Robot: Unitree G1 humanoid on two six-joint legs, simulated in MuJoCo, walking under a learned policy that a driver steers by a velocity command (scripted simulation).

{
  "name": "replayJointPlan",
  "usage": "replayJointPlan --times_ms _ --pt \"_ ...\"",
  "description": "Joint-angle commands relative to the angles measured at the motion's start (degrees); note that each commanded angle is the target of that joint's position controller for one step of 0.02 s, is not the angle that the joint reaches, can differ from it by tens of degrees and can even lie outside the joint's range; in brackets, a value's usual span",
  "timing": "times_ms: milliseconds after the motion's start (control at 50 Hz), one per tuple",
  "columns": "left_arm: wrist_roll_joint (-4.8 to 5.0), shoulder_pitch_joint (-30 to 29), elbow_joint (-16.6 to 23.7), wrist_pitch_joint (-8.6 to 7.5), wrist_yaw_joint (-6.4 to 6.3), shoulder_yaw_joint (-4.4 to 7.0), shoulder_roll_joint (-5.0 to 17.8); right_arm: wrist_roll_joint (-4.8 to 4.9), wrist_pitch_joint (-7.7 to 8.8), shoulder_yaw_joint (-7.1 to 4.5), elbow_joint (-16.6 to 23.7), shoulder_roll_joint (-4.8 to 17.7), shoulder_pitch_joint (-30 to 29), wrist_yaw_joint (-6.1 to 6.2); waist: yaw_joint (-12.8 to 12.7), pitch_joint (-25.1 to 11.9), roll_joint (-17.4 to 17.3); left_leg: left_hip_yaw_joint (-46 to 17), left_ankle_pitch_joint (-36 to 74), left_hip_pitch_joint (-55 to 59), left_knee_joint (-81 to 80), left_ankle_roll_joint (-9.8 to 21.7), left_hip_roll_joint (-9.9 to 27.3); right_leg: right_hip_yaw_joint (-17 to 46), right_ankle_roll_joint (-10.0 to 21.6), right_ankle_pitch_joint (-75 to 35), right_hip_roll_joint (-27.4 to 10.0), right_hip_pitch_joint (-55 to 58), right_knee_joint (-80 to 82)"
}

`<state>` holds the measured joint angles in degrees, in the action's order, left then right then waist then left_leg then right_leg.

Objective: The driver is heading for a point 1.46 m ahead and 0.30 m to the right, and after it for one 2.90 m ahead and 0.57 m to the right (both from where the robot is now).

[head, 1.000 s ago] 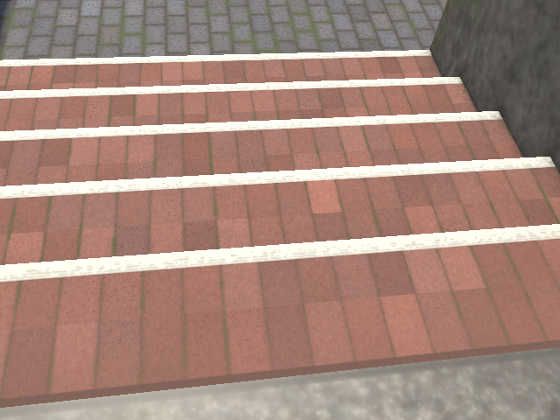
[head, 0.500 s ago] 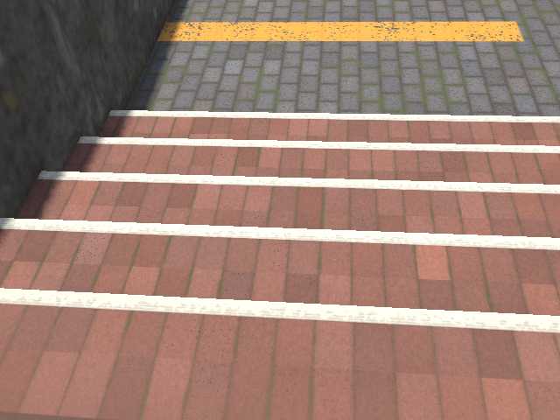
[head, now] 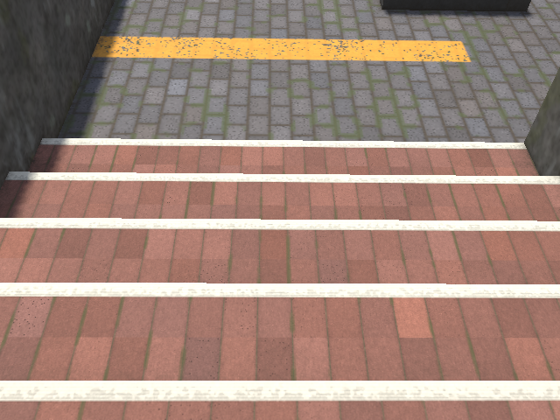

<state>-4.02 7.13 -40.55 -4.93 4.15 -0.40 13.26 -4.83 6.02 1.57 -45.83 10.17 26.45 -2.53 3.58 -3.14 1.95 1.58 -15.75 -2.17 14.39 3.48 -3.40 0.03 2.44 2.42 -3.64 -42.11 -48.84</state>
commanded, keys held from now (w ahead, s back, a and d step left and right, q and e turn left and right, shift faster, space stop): w+e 0.50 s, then w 0.50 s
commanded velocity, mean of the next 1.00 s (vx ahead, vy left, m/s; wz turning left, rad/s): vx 0.49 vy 0.00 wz -0.31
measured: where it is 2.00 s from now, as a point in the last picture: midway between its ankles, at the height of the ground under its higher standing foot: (327, 249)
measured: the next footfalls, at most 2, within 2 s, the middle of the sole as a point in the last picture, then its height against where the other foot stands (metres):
right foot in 0.18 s outside the picture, level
left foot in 0.58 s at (247, 416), level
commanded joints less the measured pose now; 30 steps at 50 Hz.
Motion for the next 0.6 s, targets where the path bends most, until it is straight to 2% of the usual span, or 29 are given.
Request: replayJointPlan --times_ms 20,60,100,140,160,180,200,220,240,260,280,300,320,340,360,400,420,440,480,500,520,540,560,580,600 --pt "0.73 -5.7 4.9 0.79 1.33 0.20 2.8 -0.06 1.05 -3.04 2.7 11.4 -2.4 -0.62 -1.6 5.2 -5.6 -5.1 25.6 -6.0 -7.1 10.8 15.4 -0.8 0.0 -8.8 0.9 3.7 8.4" --pt "0.84 -7.2 5.8 0.91 1.17 0.79 4.3 -0.08 0.77 -2.97 1.0 11.3 -0.4 -0.59 -1.4 5.8 -5.4 -3.1 27.7 -0.8 -5.8 9.5 16.6 -0.2 1.4 -10.8 1.6 2.5 12.0" --pt "0.92 -9.3 6.5 0.82 0.81 1.16 4.8 -0.35 0.38 -3.00 -0.5 11.8 1.2 -0.31 -1.0 5.8 -5.7 -0.5 30.9 3.1 -4.4 7.8 16.7 -1.4 2.6 -9.4 3.1 4.6 14.4" --pt "1.49 -9.6 7.3 0.76 0.20 2.01 6.6 -0.58 0.29 -3.36 -1.7 13.6 2.3 -0.35 -2.1 4.7 -6.9 2.7 48.0 5.1 -0.2 5.8 16.3 -4.2 3.9 -5.0 6.4 11.3 15.2" --pt "2.23 -7.6 7.2 0.45 -0.27 2.65 8.1 -0.72 0.36 -3.55 -2.1 14.7 2.1 -0.65 -4.0 3.6 -7.1 5.2 59.6 4.7 4.7 4.1 15.3 -6.1 4.9 -4.1 8.7 17.6 16.5" --pt "2.79 -0.8 5.3 -0.04 -0.87 3.59 10.3 -1.23 0.43 -3.85 -1.7 16.3 1.8 -1.00 -6.8 1.0 -6.7 6.5 66.3 0.0 13.5 1.7 14.3 -6.5 6.2 -4.1 10.9 29.0 15.2" --pt "2.85 10.9 1.2 -0.40 -1.43 4.66 13.4 -2.95 0.68 -2.75 -1.0 13.4 5.1 -0.76 -8.2 -7.9 -1.8 5.2 57.7 -14.0 29.6 -2.4 12.6 0.6 11.7 -10.7 7.6 52.5 7.3" --pt "3.31 25.9 -2.2 -0.15 -1.93 5.34 13.0 -4.08 1.14 -0.52 0.3 10.0 10.4 -1.42 -13.2 -23.6 5.7 1.9 22.6 -35.3 53.7 -9.1 4.6 24.9 25.7 -6.1 -7.2 81.0 10.8" --pt "1.20 36.4 -6.6 -0.30 -1.98 4.56 11.4 -0.28 0.98 -1.33 2.3 10.4 -3.2 -3.16 -19.4 -20.7 3.5 -4.9 -14.7 -45.6 67.0 -8.5 -2.4 39.8 24.3 -1.1 -12.3 79.7 23.2" --pt "0.85 31.8 -7.5 -1.66 -1.99 5.63 13.6 2.22 1.11 -1.82 6.1 10.3 -13.0 -2.58 -17.6 -3.8 1.5 -9.9 -12.4 -53.2 69.8 -5.2 1.5 35.9 17.4 7.3 -11.3 65.1 27.8" --pt "1.72 22.7 -6.3 -2.49 -1.78 5.08 11.7 1.11 1.32 -1.93 6.4 12.0 -14.8 -0.93 -13.5 1.9 0.2 -10.9 -8.0 -50.4 66.3 -4.7 5.1 31.8 16.9 7.4 -10.1 49.4 29.7" --pt "1.96 16.6 -5.7 -2.69 -1.62 3.20 6.8 -1.12 0.77 -1.31 6.4 11.2 -12.2 0.56 -8.2 -1.2 -0.5 -10.8 -5.7 -41.8 60.6 -2.8 7.0 27.4 17.2 3.9 -8.1 39.2 32.2" --pt "2.15 10.1 -4.4 -2.86 -1.47 2.11 4.1 -2.02 -0.03 -0.50 6.1 9.0 -10.3 1.45 -3.9 -0.2 -0.4 -9.7 -5.5 -35.2 56.9 -2.3 8.8 24.0 17.1 2.3 -6.8 29.0 34.7" --pt "2.20 5.9 -2.9 -2.85 -1.30 1.58 3.6 -2.12 -0.99 -0.03 6.1 7.9 -8.7 2.01 -1.1 -0.1 -0.3 -9.1 -8.9 -29.8 53.6 -2.8 9.5 23.2 17.0 4.8 -5.7 21.4 37.3" --pt "2.29 3.2 -1.8 -3.16 -1.17 1.75 4.5 -1.52 -1.68 0.05 6.4 8.3 -8.4 2.25 -0.2 0.3 -0.7 -7.9 -10.5 -28.3 50.0 -3.8 9.4 22.0 16.6 9.6 -4.3 17.8 39.0" --pt "1.32 2.0 -0.5 -3.85 -0.77 2.78 8.7 0.20 -2.28 0.26 6.1 9.0 -8.3 2.12 -0.8 1.7 -1.7 -3.8 -3.5 -23.1 41.2 -5.5 8.8 16.7 14.3 10.2 -0.7 10.4 39.2" --pt "0.87 3.5 -0.9 -3.92 -0.41 3.10 9.6 0.60 -2.47 0.89 6.7 7.7 -11.0 1.86 -2.1 2.6 -2.2 -2.4 0.2 -20.6 35.6 -5.9 8.3 14.8 13.3 7.9 0.7 8.5 38.7" --pt "0.80 7.3 -1.6 -3.65 -0.10 3.41 10.3 0.56 -2.70 1.43 8.1 6.5 -14.8 1.45 -4.2 3.2 -1.9 -1.7 3.8 -19.6 30.5 -6.2 7.4 14.5 12.8 5.6 1.5 8.8 37.8" --pt "0.48 12.6 -2.2 -2.89 0.90 3.93 11.5 1.00 -2.51 1.85 9.5 6.1 -18.8 0.85 -6.9 2.6 0.6 -1.1 11.4 -18.0 26.3 -6.4 5.2 15.8 12.9 3.6 1.0 12.0 34.2" --pt "0.40 13.4 -1.9 -2.65 1.32 4.18 11.9 1.37 -1.97 1.63 9.8 7.3 -19.7 0.87 -6.8 2.6 0.6 -1.5 13.4 -17.4 23.7 -6.2 4.6 17.4 12.9 2.2 0.2 14.0 32.2" --pt "-1.41 10.2 -0.4 -2.73 1.24 3.87 11.7 0.28 -1.14 1.25 8.6 8.3 -15.7 0.80 -4.1 0.9 0.7 -2.4 21.2 -12.9 31.8 -5.3 5.1 17.3 11.7 -2.1 -0.5 11.9 26.5" --pt "-0.68 7.1 1.4 -2.74 0.94 3.67 11.3 0.06 -0.56 0.04 7.4 10.7 -12.1 1.17 -1.4 0.4 -0.5 -1.6 16.4 -11.6 31.1 -4.5 4.6 17.3 10.6 -4.6 -0.4 12.5 22.7" --pt "-0.12 4.9 3.1 -3.00 0.48 3.36 10.8 -0.02 0.11 -0.98 5.5 12.6 -6.3 1.75 1.3 -0.1 -1.0 0.0 12.9 -5.0 29.5 -3.4 3.4 17.1 9.1 -10.2 0.6 9.9 16.5" --pt "-0.01 2.5 4.3 -3.62 0.42 2.84 8.9 0.24 0.92 -2.21 2.5 15.0 4.3 2.39 6.1 -1.8 -4.2 -0.4 13.6 6.5 25.8 -0.8 3.2 15.8 6.3 -14.7 4.0 3.8 5.2" --pt "-0.07 11.1 3.4 -4.29 0.99 1.23 2.5 1.20 1.58 -3.48 2.4 19.8 10.2 2.91 5.1 -10.9 -15.7 -18.0 29.7 20.2 19.4 13.4 16.3 9.5 1.1 4.2 11.7 -3.0 -14.6"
